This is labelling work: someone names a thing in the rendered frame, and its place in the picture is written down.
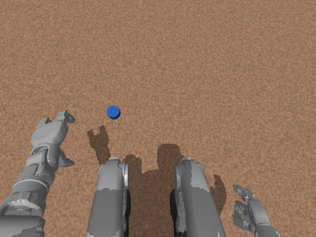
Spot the right robot hand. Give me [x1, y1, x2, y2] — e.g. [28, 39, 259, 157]
[232, 184, 272, 234]

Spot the right robot arm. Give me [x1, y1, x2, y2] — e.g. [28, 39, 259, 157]
[254, 225, 280, 237]

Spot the right robot foot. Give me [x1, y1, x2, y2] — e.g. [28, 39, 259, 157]
[170, 189, 187, 237]

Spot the left robot hand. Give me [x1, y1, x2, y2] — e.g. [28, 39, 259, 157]
[31, 110, 76, 168]

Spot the left robot arm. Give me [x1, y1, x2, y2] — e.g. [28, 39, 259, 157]
[0, 143, 60, 237]

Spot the tin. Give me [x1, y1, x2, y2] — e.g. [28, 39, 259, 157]
[107, 106, 120, 119]

